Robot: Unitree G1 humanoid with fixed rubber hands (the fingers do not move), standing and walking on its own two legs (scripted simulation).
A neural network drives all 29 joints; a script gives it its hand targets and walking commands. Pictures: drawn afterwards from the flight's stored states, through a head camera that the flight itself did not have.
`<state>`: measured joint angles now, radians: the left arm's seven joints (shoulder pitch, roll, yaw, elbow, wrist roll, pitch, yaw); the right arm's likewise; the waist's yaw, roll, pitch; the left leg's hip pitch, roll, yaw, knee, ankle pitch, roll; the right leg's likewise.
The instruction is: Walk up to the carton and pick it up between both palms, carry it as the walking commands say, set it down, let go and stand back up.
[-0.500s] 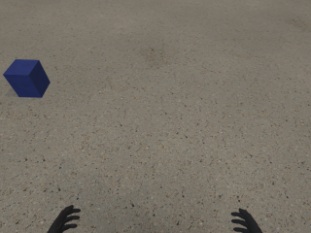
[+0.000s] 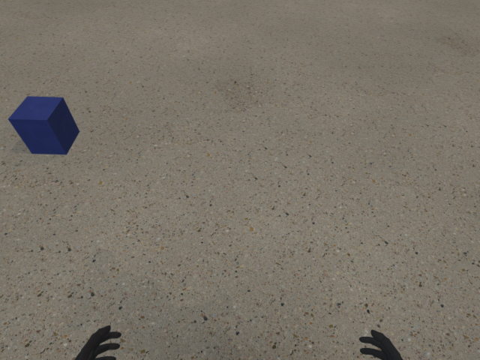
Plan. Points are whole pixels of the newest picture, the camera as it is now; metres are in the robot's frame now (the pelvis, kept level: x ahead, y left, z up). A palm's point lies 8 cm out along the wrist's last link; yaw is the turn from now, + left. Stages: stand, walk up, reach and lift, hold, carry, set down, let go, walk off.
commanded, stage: stand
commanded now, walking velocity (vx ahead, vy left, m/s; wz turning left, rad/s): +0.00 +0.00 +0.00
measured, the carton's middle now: (47, 125) +1.39 +1.08 -0.62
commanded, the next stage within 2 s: walk up in 0.66 s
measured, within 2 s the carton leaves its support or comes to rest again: neither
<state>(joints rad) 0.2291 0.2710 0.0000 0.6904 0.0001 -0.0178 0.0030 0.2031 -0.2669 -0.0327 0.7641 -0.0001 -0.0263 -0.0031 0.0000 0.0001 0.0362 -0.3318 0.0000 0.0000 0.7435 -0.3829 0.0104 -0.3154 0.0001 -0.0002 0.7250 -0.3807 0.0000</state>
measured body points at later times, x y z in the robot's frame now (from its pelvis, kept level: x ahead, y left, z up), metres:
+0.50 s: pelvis -0.01 -0.01 +0.00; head -0.02 -0.01 +0.45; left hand +0.10 +0.25 -0.11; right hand +0.10 -0.28 -0.12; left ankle +0.01 +0.11 -0.71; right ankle +0.01 -0.13 -0.71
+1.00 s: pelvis -0.02 +0.00 +0.01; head -0.02 -0.01 +0.46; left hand +0.07 +0.29 -0.10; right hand +0.09 -0.30 -0.12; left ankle +0.02 +0.13 -0.67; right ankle +0.01 -0.12 -0.71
